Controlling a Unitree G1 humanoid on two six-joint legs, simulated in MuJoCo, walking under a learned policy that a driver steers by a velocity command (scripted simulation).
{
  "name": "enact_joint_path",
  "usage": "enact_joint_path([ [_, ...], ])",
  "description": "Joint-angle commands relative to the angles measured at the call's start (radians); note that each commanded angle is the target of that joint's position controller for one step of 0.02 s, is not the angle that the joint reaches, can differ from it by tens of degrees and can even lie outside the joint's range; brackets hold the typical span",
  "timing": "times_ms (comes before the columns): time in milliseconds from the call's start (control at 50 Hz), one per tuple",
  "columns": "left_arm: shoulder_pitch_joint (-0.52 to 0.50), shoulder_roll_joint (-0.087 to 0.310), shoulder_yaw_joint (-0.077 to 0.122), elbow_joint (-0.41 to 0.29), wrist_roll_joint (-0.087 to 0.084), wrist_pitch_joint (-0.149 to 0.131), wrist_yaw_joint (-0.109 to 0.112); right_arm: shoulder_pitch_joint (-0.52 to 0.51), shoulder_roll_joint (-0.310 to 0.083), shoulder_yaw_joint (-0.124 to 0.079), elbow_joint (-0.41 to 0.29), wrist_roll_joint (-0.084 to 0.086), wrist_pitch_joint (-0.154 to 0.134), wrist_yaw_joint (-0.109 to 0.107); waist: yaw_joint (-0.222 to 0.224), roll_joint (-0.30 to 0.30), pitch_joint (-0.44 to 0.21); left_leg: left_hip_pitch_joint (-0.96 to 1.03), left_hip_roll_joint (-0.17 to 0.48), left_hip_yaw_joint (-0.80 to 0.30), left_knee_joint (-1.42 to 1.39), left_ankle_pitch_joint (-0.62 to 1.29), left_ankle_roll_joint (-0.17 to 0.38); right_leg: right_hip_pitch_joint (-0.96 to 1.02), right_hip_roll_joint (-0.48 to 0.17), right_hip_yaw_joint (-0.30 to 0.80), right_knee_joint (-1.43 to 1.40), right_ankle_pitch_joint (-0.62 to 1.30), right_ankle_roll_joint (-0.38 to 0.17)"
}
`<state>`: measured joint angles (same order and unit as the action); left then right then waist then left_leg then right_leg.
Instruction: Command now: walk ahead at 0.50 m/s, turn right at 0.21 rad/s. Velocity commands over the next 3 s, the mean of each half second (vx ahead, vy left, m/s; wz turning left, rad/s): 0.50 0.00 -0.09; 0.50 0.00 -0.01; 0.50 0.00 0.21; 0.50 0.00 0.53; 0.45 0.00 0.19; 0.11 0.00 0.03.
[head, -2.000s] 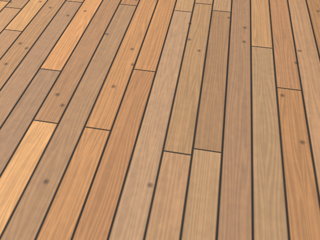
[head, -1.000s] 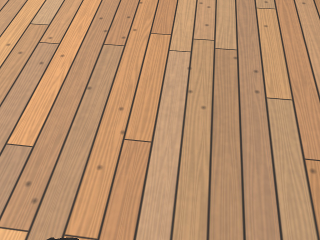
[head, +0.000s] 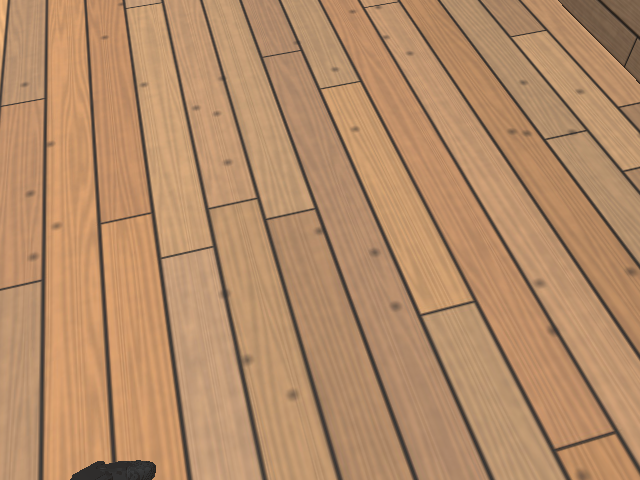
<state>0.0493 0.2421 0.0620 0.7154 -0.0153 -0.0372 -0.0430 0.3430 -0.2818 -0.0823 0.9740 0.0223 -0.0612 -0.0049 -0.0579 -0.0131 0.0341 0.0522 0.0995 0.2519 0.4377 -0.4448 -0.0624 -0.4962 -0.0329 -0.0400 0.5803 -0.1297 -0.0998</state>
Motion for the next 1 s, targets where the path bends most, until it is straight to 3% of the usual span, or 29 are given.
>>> enact_joint_path([
  [20, 0.403, 0.349, 0.107, 0.062, -0.004, -0.003, 0.023, 0.064, -0.001, 0.031, -0.099, -0.032, -0.031, 0.009, 0.125, -0.277, -0.344, -0.684, -0.076, -0.108, 0.785, -0.106, 0.052, 0.886, -0.314, 0.659, -0.162, -0.133, -0.269],
  [40, 0.417, 0.254, 0.078, 0.044, 0.001, -0.014, 0.02, -0.019, -0.089, 0.012, -0.086, 0.01, -0.06, 0.017, 0.184, -0.144, -0.395, -0.769, -0.074, -0.304, 0.906, -0.157, 0.066, 0.875, -0.352, 0.779, -0.276, -0.176, -0.27],
  [60, 0.355, 0.211, 0.064, 0.048, 0.009, -0.026, 0.016, -0.117, -0.126, -0.001, -0.12, 0.041, -0.072, 0.019, 0.179, -0.117, -0.248, -0.848, -0.03, -0.297, 0.92, -0.076, 0.088, 0.776, -0.315, 0.614, -0.278, -0.082, -0.217],
  [100, 0.213, 0.141, 0.043, 0.031, 0.01, -0.034, 0.014, -0.151, -0.115, -0.003, -0.113, 0.005, -0.072, 0.004, 0.109, -0.047, -0.124, -0.771, 0.048, -0.295, 0.792, 0.083, 0.097, 0.516, -0.236, 0.39, -0.299, 0.1, -0.162],
  [120, 0.182, 0.112, 0.035, 0.026, 0.021, -0.039, 0.015, -0.122, -0.109, -0.007, -0.103, 0.001, -0.059, 0.005, 0.073, -0.064, -0.11, -0.701, 0.07, -0.309, 0.758, 0.129, 0.099, 0.438, -0.21, 0.333, -0.33, 0.136, -0.149],
  [160, 0.181, 0.112, 0.036, 0.036, 0.019, -0.051, 0.017, -0.092, -0.077, -0.005, -0.091, -0.001, -0.034, 0.006, 0.045, -0.05, -0.096, -0.656, 0.074, -0.307, 0.698, 0.174, 0.09, 0.38, -0.198, 0.287, -0.39, 0.163, -0.156],
  [220, 0.221, 0.142, 0.042, 0.067, 0.015, -0.063, 0.03, -0.163, -0.061, -0.001, -0.113, -0.016, -0.014, -0.001, 0.048, -0.024, -0.037, -0.735, 0.073, -0.304, 0.562, 0.289, 0.062, 0.368, -0.194, 0.222, -0.439, 0.22, -0.159],
  [260, 0.25, 0.143, 0.04, 0.087, 0.013, -0.059, 0.04, -0.218, -0.055, 0.001, -0.129, -0.02, -0.015, 0.003, 0.063, -0.031, -0.016, -0.767, 0.063, -0.3, 0.447, 0.402, 0.052, 0.385, -0.176, 0.178, -0.45, 0.219, -0.14],
  [340, 0.302, 0.154, 0.04, 0.123, 0.008, -0.055, 0.049, -0.346, -0.031, 0.015, -0.16, -0.012, -0.025, 0.019, 0.107, -0.044, 0.027, -0.727, 0.017, -0.261, 0.223, 0.572, 0.058, 0.392, -0.148, 0.11, -0.469, 0.151, -0.105],
  [440, 0.368, 0.165, 0.044, 0.18, -0.001, -0.039, 0.054, -0.451, -0.039, 0.024, -0.206, -0.004, -0.036, 0.046, 0.132, -0.049, 0.064, -0.755, -0.012, -0.258, 0.098, 0.51, 0.094, 0.542, -0.21, 0.113, -0.409, 0.187, -0.095],
  [500, 0.339, 0.187, 0.051, 0.189, -0.003, -0.026, 0.06, -0.388, -0.079, 0.011, -0.201, -0.003, -0.044, 0.057, 0.08, -0.08, 0.014, -0.635, -0.053, -0.229, 0.067, 0.398, 0.136, 0.606, -0.229, 0.11, -0.308, 0.43, -0.064],
  [520, 0.319, 0.194, 0.052, 0.188, -0.003, -0.021, 0.061, -0.303, -0.103, -0.003, -0.178, -0.006, -0.044, 0.054, 0.03, -0.091, -0.042, -0.504, -0.09, -0.195, 0.058, 0.383, 0.157, 0.602, -0.208, 0.089, -0.208, 0.606, -0.049],
  [540, 0.309, 0.176, 0.043, 0.185, 0.0, -0.015, 0.062, -0.14, -0.146, -0.026, -0.126, -0.01, -0.043, 0.047, -0.044, -0.073, -0.14, -0.276, -0.108, -0.183, 0.057, 0.406, 0.186, 0.537, -0.154, 0.05, -0.016, 0.667, -0.02],
  [560, 0.331, 0.141, 0.025, 0.166, 0.018, -0.014, 0.064, 0.038, -0.216, -0.045, -0.092, -0.023, -0.04, 0.036, -0.093, 0.044, -0.288, 0.043, 0.08, -0.401, 0.087, 0.417, 0.251, 0.314, -0.092, 0.011, 0.303, 0.366, 0.015],
  [580, 0.465, 0.001, -0.012, 0.171, 0.013, -0.036, 0.049, 0.089, -0.259, -0.053, -0.066, -0.019, -0.037, 0.043, -0.015, 0.317, -0.41, 0.356, 0.289, -0.899, -0.044, 0.17, 0.411, -0.084, 0.104, 0.058, 0.639, -0.373, 0.078],
  [600, 0.382, 0.108, 0.009, 0.176, -0.009, -0.06, 0.045, 0.071, -0.165, -0.025, -0.073, -0.007, -0.039, 0.043, -0.06, 0.217, -0.375, 0.334, 0.263, -0.957, -0.13, 0.052, 0.369, -0.195, 0.065, 0.189, 0.749, -0.446, 0.058],
  [620, 0.285, 0.154, 0.022, 0.143, -0.031, -0.074, 0.042, -0.012, -0.132, -0.014, -0.087, -0.007, -0.042, 0.039, -0.049, 0.175, -0.234, 0.21, 0.238, -0.809, -0.147, 0.085, 0.326, -0.262, 0.013, 0.163, 0.758, -0.362, 0.043],
  [640, 0.233, 0.152, 0.02, 0.132, -0.029, -0.078, 0.049, -0.091, -0.115, -0.007, -0.106, -0.015, -0.042, 0.037, -0.017, 0.081, -0.155, 0.058, 0.207, -0.7, -0.171, 0.185, 0.304, -0.228, -0.043, 0.132, 0.712, -0.266, 0.04],
  [660, 0.207, 0.147, 0.027, 0.13, -0.012, -0.075, 0.055, -0.139, -0.09, -0.001, -0.112, -0.025, -0.044, 0.038, 0.01, 0.054, -0.096, -0.07, 0.177, -0.62, -0.199, 0.281, 0.298, -0.187, -0.075, 0.122, 0.653, -0.209, 0.044],
  [680, 0.232, 0.133, 0.03, 0.135, -0.007, -0.064, 0.056, -0.156, -0.071, 0.007, -0.111, -0.037, -0.049, 0.039, 0.046, 0.082, -0.09, -0.143, 0.153, -0.567, -0.224, 0.332, 0.291, -0.119, -0.103, 0.131, 0.618, -0.173, 0.043],
  [740, 0.245, 0.086, 0.026, 0.141, -0.003, -0.034, 0.059, -0.142, -0.084, 0.005, -0.093, -0.028, -0.055, 0.034, 0.072, 0.088, -0.054, -0.229, 0.131, -0.473, -0.296, 0.385, 0.307, -0.094, -0.124, 0.114, 0.516, -0.135, 0.066],
  [820, 0.114, 0.082, 0.024, 0.103, 0.011, -0.032, 0.057, -0.087, -0.121, -0.003, -0.071, -0.024, -0.046, 0.011, 0.045, 0.062, -0.01, -0.202, 0.113, -0.391, -0.334, 0.445, 0.295, -0.189, -0.127, 0.097, 0.295, 0.07, 0.104],
  [900, -0.017, 0.058, 0.01, 0.076, 0.005, -0.042, 0.043, -0.029, -0.13, -0.003, -0.048, -0.012, -0.038, 0.003, 0.001, 0.069, 0.016, -0.183, 0.078, -0.309, -0.335, 0.449, 0.26, -0.134, -0.081, 0.05, 0.068, 0.231, 0.107],
  [960, -0.098, 0.061, 0.004, 0.051, -0.003, -0.047, 0.027, 0.026, -0.135, -0.005, -0.019, -0.007, -0.026, 0.002, -0.026, 0.072, 0.04, -0.1, 0.112, -0.31, -0.305, 0.444, 0.26, -0.144, -0.062, 0.044, -0.013, 0.218, 0.098],
  [1000, -0.126, 0.073, 0.004, 0.033, -0.005, -0.053, 0.015, 0.039, -0.143, -0.01, -0.006, -0.004, -0.015, -0.001, -0.021, 0.078, 0.05, -0.031, 0.148, -0.321, -0.266, 0.473, 0.251, -0.154, -0.057, 0.052, -0.049, 0.161, 0.077],
])
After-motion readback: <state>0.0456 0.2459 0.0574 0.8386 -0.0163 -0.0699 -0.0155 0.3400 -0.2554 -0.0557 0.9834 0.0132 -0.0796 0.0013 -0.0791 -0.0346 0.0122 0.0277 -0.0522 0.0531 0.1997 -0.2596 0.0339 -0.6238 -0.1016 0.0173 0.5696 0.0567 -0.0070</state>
